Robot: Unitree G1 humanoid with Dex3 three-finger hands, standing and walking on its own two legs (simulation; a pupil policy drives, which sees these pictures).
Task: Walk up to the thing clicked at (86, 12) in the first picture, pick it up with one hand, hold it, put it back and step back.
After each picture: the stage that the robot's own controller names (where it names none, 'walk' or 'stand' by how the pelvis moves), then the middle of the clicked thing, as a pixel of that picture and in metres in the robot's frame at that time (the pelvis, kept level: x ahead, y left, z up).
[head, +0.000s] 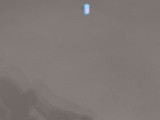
stand; (86, 9) +2.10 -0.05 -0.72
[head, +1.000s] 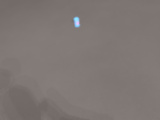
walk; (76, 22) +1.96 +0.22 -0.70
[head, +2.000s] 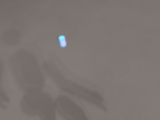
walk; (62, 41) +1.36 +0.35 -0.72
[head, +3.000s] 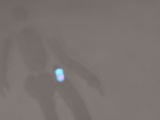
walk; (59, 75) +0.87 +0.29 -0.71
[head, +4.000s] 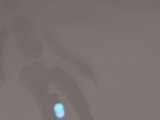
walk; (59, 110) +0.51 +0.21 -0.69
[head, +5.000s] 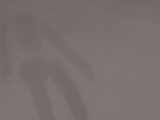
stand; out of the picture +0.31 +0.21 -0.71
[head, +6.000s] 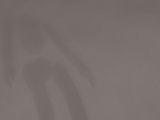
stand; out of the picture +0.31 +0.18 -0.72
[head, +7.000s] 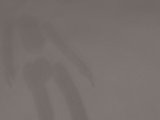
stand; out of the picture +0.31 +0.19 -0.73
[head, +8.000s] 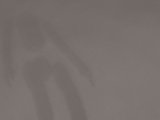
stand; out of the picture +0.30 +0.19 -0.73
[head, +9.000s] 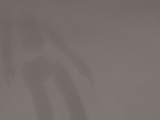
stand; out of the picture +0.29 +0.19 -0.73
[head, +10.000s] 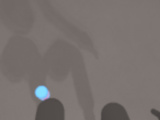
go down; (42, 93) +0.35 +0.21 -0.48
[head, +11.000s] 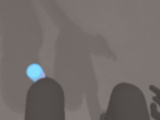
go down; (36, 73) +0.38 +0.24 -0.32
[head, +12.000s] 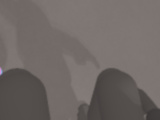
close in; out of the picture +0.34 +0.28 -0.23
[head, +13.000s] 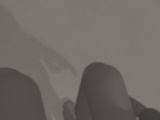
close; out of the picture +0.34 +0.28 -0.21
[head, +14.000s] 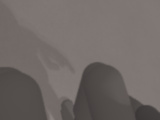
lift; out of the picture +0.33 +0.29 -0.21
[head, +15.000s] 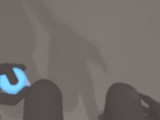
lift; (16, 84) +0.30 +0.24 -0.07
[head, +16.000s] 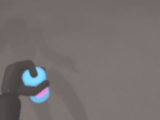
hold; (37, 85) +0.33 +0.17 +0.04
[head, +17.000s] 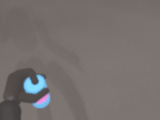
hold; (38, 92) +0.32 +0.17 -0.01
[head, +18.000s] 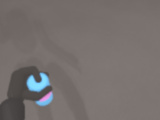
crouch; (41, 89) +0.33 +0.17 -0.01
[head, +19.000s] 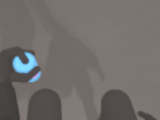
crouch; (28, 68) +0.38 +0.20 -0.10
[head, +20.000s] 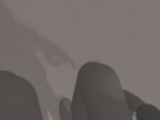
lower; out of the picture +0.37 +0.30 -0.22
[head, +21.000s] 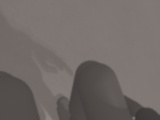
lower; out of the picture +0.38 +0.30 -0.22
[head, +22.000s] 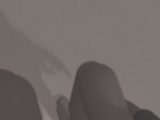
lower; out of the picture +0.37 +0.30 -0.22
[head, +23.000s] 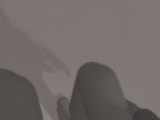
lower; out of the picture +0.36 +0.30 -0.22
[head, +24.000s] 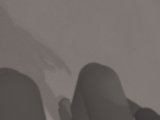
loosen; out of the picture +0.35 +0.28 -0.22
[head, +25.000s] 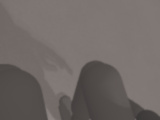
withdraw; out of the picture +0.35 +0.27 -0.22
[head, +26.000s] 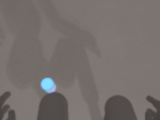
walk; (48, 85) +0.38 +0.21 -0.45
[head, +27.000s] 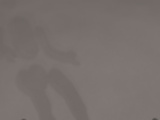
stand; out of the picture +0.33 +0.18 -0.66
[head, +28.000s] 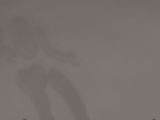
stand; out of the picture +0.33 +0.19 -0.67
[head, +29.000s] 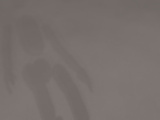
stand; out of the picture +0.34 +0.17 -0.72
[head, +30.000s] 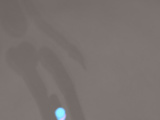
walk; (60, 114) +0.38 +0.14 -0.70
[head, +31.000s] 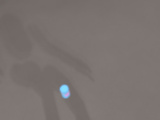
walk; (65, 91) +0.60 +0.21 -0.70
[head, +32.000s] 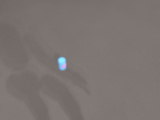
stand; (62, 63) +0.92 +0.20 -0.70
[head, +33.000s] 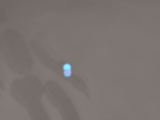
stand; (67, 70) +0.93 +0.18 -0.71
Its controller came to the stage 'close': yes
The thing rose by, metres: 0.70
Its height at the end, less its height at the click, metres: +0.00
